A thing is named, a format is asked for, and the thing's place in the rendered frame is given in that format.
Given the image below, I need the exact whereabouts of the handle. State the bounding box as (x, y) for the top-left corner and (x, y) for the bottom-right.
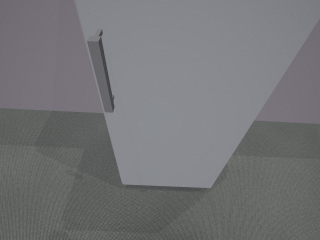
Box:
(87, 29), (115, 113)

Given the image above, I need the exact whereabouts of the fridge door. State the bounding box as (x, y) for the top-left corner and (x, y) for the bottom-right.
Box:
(75, 0), (320, 188)

